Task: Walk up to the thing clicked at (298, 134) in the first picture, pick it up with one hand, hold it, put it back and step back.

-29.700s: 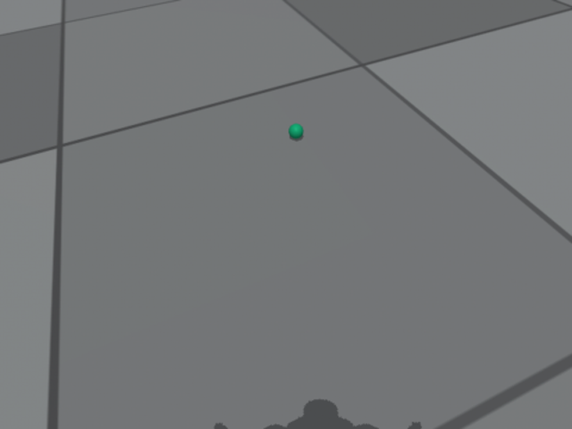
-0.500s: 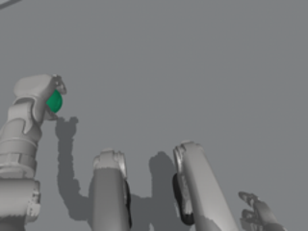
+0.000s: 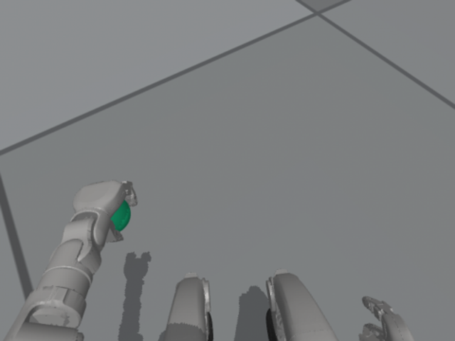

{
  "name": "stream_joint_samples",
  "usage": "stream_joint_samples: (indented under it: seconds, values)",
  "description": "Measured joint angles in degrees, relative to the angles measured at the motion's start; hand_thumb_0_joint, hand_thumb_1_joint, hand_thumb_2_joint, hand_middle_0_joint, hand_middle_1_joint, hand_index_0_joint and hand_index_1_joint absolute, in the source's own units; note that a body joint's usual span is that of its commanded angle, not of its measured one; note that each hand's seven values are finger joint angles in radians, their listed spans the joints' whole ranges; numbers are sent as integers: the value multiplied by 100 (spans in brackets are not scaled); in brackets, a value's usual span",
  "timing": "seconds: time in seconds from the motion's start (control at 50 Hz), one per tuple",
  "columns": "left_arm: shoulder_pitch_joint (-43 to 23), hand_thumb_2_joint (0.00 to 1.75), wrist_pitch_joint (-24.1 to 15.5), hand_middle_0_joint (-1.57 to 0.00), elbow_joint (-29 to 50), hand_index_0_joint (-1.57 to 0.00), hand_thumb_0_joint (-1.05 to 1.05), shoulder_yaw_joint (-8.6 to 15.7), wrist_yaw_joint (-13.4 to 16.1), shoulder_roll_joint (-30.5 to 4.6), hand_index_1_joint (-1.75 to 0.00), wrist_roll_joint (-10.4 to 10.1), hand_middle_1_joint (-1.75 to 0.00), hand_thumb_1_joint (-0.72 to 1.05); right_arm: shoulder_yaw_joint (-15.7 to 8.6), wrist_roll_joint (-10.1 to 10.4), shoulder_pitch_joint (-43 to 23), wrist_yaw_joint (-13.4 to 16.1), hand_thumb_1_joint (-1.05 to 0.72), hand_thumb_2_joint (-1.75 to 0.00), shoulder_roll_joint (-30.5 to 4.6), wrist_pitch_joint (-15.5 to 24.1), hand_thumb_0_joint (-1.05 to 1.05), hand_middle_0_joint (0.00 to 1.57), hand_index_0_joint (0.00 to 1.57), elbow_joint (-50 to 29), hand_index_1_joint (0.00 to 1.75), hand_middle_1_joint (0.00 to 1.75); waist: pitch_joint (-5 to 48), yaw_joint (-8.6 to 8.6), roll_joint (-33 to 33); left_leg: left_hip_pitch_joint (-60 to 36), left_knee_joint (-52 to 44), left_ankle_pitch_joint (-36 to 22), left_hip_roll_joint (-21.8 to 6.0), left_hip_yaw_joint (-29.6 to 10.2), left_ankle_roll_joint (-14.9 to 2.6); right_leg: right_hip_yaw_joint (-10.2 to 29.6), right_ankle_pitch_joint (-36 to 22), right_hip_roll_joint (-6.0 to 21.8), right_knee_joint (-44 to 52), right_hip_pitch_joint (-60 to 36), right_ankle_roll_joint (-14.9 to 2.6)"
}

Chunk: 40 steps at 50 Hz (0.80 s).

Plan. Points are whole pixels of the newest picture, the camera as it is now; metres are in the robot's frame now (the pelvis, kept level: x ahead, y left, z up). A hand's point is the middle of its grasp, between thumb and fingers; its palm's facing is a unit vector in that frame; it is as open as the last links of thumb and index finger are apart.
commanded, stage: lift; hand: left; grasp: from above
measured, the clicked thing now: (109, 214) +0.38 +0.26 -0.08
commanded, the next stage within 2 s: hold in 0.56 s
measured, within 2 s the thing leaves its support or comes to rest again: neither
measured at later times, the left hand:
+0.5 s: hand (102, 195) +0.37 +0.23 +0.02, palm faces -0.45 -0.09 -0.89, open 9.3 cm
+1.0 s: hand (91, 173) +0.38 +0.23 +0.08, palm faces -0.44 -0.08 -0.89, open 9.3 cm
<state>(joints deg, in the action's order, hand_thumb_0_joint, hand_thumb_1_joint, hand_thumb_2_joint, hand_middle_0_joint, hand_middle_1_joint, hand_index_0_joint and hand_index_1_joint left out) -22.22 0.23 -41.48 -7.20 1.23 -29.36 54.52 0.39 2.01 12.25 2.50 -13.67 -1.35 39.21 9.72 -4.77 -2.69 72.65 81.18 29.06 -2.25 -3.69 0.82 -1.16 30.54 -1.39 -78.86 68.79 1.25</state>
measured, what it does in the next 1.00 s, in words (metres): rises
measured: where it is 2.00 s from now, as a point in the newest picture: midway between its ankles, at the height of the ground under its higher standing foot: outside the picture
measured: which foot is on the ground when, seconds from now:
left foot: down 0.00-1.00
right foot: down 0.00-1.00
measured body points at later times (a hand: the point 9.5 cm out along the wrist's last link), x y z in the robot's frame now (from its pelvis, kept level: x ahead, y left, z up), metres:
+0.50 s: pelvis +0.04 +0.00 +0.10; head +0.10 +0.00 +0.54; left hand +0.39 +0.24 +0.07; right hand +0.13 -0.26 -0.03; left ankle +0.08 +0.12 -0.59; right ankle +0.07 -0.14 -0.59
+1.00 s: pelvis +0.07 +0.00 +0.13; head +0.10 -0.01 +0.58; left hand +0.40 +0.23 +0.13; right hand +0.19 -0.26 +0.01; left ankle +0.08 +0.12 -0.59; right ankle +0.07 -0.14 -0.59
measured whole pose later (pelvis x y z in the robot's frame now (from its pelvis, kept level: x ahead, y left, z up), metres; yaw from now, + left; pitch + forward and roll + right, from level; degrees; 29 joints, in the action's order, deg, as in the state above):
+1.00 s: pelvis +0.07 +0.00 +0.13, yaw +0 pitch +7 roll -1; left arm -16.3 1.1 -41.8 -11.3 1.9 -22.7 56.7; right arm -2.6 2.9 13.6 2.5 -14.4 -1.1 41.3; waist 5.3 -1.1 -2.3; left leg 28.5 41.1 19.7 -1.7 0.3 0.5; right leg 1.8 20.7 0.0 -39.7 26.2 1.3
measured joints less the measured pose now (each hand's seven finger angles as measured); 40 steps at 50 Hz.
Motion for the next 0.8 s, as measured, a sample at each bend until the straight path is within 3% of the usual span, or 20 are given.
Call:
stream_joint_samples:
  seconds: [0.22, 0.34, 0.56, 0.8]
  values:
    - [177, 58, -66, -41, -445, -68, 3, -196, 475, 411, -84, 281, -84, 2, -126, 9, 167, 52, -91, -90, -26, 226, 1, 20, 20, 215, 30, 30, -125, 74, 23, -1462, -1304, -291, -3, 119, -11, 81, -324, 27, 1304, -1428, 0]
    - [118, 61, 94, -40, -603, -68, 4, -243, 607, 559, -87, 244, -86, 0, -168, 3, 230, 30, -91, -90, 6, 240, 1, 20, 20, 295, 30, 30, -231, 104, 23, -2146, -1956, -454, -6, 207, -25, 151, -508, 39, 1948, -2081, 9]
    - [356, 62, 171, -41, -462, -69, 4, -289, 465, 671, -87, 108, -86, -1, -223, 18, 336, 26, -91, -90, 17, 223, 1, 20, 20, 291, 30, 30, -406, 183, 19, -3146, -2926, -690, 25, 333, -44, 252, -750, 89, 2872, -3025, 21]
    - [453, 64, 140, -41, -278, -69, 4, -378, 369, 682, -87, 197, -87, -2, -279, 54, 206, 14, -91, -89, -25, 149, 1, 20, 20, 325, 30, 30, -450, 299, 33, -3949, -3649, -850, 56, 366, -36, 266, -900, 131, 3571, -3812, 13]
